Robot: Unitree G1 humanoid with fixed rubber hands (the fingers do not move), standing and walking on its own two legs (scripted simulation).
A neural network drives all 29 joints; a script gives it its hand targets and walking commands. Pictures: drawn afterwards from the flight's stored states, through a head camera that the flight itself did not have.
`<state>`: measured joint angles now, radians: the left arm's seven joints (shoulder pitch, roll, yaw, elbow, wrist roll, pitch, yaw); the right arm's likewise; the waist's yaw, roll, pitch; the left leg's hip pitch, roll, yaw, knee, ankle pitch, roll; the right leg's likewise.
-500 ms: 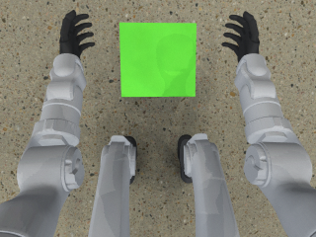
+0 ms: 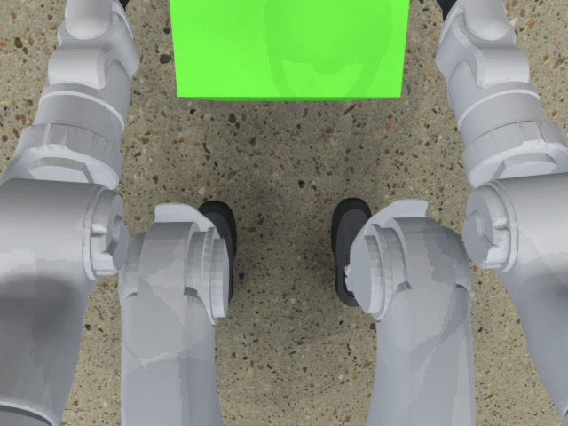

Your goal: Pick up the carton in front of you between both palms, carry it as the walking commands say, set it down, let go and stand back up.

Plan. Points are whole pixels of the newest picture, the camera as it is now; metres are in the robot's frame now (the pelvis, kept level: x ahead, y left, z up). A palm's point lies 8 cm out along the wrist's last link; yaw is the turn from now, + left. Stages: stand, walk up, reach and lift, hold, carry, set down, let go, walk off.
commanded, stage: reach and lift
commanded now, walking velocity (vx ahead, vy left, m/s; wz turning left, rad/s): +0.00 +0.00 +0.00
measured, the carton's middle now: (285, 12) +0.53 +0.00 -0.25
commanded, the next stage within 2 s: none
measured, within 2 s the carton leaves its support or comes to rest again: leaves its support in 0.74 s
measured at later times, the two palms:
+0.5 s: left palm out of the picture +0.53 +0.15 -0.18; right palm out of the picture +0.53 -0.15 -0.18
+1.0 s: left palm out of the picture +0.52 +0.15 -0.09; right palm out of the picture +0.52 -0.15 -0.09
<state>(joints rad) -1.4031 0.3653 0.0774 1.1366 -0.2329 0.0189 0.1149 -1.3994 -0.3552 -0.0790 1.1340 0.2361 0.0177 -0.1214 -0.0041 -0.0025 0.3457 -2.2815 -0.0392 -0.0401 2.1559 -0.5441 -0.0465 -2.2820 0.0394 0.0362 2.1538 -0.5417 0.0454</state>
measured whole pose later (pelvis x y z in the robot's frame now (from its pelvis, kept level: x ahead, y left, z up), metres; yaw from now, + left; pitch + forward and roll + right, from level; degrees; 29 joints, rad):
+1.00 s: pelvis +0.01 +0.00 +0.01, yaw +0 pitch +39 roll +0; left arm -1.16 0.16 0.24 0.82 -0.07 0.23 0.16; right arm -1.17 -0.16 -0.24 0.83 0.08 0.23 -0.16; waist 0.00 0.00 0.07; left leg -2.25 -0.09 -0.07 2.14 -0.57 -0.08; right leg -2.25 0.10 0.06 2.14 -0.57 0.08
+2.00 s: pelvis +0.07 +0.00 +0.28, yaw +0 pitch +28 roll +0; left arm -0.56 -0.09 0.35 0.65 0.17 0.30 0.06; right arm -0.56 0.09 -0.36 0.66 -0.16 0.29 -0.07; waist 0.00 0.00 -0.24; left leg -1.22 -0.09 -0.12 1.20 -0.46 -0.04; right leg -1.23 0.09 0.12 1.20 -0.46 0.04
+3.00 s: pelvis +0.09 +0.00 +0.40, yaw +0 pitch -3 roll +0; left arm -0.32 -0.16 0.30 0.38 0.28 0.61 -0.01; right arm -0.33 0.16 -0.30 0.39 -0.28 0.61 0.01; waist 0.00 0.00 0.00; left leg -0.18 -0.05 -0.14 0.46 -0.22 -0.01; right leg -0.18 0.05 0.14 0.46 -0.22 0.01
